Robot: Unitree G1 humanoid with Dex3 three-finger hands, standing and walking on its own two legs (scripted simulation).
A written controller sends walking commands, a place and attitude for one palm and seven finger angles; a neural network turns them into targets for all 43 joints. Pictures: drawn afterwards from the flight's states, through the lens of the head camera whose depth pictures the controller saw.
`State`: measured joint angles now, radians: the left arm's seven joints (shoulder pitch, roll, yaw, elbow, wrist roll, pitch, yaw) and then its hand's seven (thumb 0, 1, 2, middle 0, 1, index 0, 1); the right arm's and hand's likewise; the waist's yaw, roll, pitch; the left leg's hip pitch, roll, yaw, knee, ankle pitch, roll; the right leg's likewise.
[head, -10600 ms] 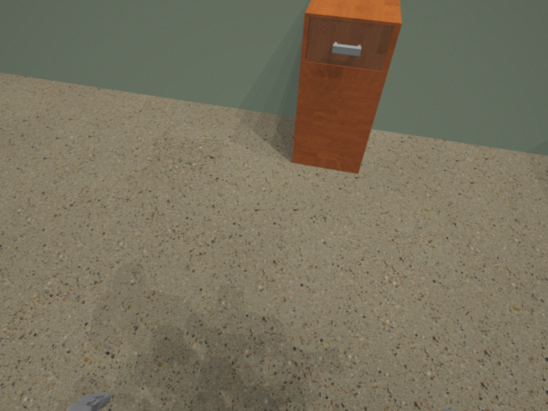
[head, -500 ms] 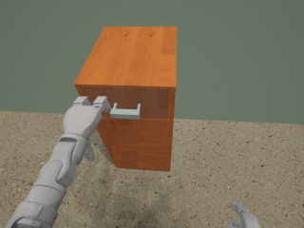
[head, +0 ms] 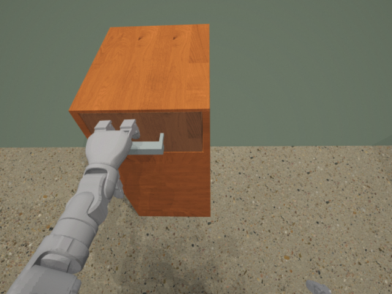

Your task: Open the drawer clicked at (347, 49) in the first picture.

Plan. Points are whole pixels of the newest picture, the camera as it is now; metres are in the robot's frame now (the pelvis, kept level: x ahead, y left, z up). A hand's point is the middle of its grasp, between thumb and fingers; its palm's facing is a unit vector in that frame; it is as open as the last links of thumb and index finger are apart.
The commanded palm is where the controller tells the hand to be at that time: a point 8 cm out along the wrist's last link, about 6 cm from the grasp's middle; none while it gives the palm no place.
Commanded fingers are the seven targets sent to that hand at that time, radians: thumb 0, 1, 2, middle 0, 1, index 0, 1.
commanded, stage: move the hooked fingers above the handle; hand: left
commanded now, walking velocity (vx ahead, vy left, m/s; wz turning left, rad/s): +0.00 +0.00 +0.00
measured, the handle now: (144, 142) +0.52 +0.18 -0.07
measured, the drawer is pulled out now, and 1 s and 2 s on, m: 0.00 0.00 0.00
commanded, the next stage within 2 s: none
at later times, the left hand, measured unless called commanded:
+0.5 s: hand (130, 149) +0.44 +0.19 +0.00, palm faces -0.04 -0.02 -1.00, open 13.8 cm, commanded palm +0.43 +0.19 +0.05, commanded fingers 0.00 -0.50 0.30 -0.30 -1.20 -0.30 -1.20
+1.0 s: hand (131, 145) +0.46 +0.20 -0.01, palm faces -0.07 +0.00 -1.00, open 13.7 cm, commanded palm +0.45 +0.18 +0.05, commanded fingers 0.00 -0.50 0.30 -0.30 -1.20 -0.30 -1.20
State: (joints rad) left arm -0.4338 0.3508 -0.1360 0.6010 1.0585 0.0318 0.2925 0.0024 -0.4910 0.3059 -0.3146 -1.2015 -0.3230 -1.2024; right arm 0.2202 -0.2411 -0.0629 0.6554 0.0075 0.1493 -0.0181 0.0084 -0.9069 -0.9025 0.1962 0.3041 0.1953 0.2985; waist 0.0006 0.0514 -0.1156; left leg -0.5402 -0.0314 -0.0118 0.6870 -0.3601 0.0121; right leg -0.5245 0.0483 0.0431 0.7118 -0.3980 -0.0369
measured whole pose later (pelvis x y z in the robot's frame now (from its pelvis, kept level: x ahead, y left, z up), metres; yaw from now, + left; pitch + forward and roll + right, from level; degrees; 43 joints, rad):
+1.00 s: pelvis -0.03 +0.02 -0.02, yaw -1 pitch +20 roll -1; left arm -0.87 0.38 -0.08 1.17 1.09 0.10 0.39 0.00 -0.49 0.31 -0.33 -1.21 -0.33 -1.21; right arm 0.38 -0.23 -0.05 0.70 -0.01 0.11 0.00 0.01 -0.91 -0.90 0.20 0.30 0.20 0.30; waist -0.15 0.06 -0.16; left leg -0.83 -0.02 0.00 0.86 -0.39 0.04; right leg -0.79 0.06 0.05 0.83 -0.39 0.00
